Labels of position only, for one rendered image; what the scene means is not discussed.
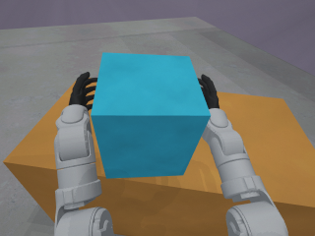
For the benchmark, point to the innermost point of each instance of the robot left upper arm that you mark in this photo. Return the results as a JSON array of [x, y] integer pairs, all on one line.
[[93, 221]]

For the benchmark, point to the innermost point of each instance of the pedestal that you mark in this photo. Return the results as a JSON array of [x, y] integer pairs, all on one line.
[[191, 204]]

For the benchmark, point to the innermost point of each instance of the right robot hand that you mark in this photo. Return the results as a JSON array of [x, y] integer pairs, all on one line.
[[209, 92]]

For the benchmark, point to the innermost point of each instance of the left robot hand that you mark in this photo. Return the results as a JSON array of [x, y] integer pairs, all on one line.
[[79, 91]]

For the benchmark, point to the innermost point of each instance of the left robot forearm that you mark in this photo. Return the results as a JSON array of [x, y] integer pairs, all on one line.
[[74, 151]]

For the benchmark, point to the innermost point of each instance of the right robot forearm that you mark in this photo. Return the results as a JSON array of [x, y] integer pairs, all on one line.
[[239, 181]]

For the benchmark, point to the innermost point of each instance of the carton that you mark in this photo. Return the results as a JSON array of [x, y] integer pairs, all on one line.
[[149, 114]]

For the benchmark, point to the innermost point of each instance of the robot right upper arm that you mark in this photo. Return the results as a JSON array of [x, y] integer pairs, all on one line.
[[254, 219]]

